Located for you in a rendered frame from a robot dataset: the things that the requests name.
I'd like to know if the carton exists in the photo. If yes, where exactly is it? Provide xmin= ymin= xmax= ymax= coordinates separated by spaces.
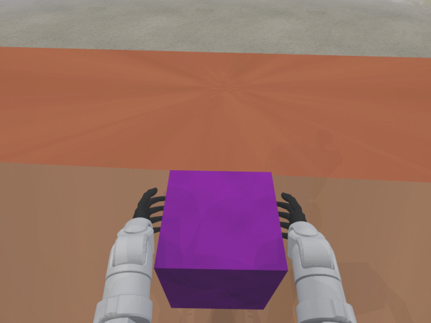
xmin=154 ymin=170 xmax=288 ymax=310

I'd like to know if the robot left hand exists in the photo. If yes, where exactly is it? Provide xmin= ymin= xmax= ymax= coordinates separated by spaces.
xmin=133 ymin=188 xmax=166 ymax=233

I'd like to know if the right robot forearm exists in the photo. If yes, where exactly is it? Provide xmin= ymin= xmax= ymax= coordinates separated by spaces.
xmin=288 ymin=221 xmax=357 ymax=323

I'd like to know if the robot right hand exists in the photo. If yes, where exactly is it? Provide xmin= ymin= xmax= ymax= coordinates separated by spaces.
xmin=276 ymin=192 xmax=307 ymax=239

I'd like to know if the left robot forearm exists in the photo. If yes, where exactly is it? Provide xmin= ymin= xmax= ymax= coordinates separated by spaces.
xmin=93 ymin=217 xmax=154 ymax=323

